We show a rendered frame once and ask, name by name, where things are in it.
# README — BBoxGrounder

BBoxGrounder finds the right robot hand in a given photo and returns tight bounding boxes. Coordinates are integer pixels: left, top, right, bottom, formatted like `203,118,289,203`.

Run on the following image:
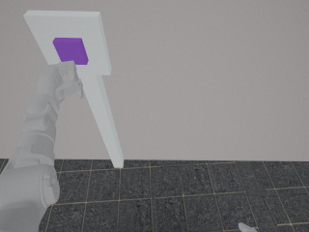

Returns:
239,222,258,232

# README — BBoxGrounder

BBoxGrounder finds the left robot hand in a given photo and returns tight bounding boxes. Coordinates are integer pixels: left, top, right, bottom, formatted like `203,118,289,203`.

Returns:
37,60,84,104

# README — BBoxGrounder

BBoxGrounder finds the left robot upper arm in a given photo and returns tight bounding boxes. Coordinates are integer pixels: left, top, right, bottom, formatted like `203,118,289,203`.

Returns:
0,163,60,232

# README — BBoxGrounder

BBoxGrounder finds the button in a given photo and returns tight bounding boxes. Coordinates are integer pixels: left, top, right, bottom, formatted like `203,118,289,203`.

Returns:
53,38,89,65

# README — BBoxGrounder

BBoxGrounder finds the panel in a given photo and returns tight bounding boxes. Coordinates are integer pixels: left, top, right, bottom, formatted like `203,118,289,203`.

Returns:
23,10,125,168

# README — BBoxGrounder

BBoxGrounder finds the left robot forearm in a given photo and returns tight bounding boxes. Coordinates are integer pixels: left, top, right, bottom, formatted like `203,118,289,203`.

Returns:
0,93,60,176

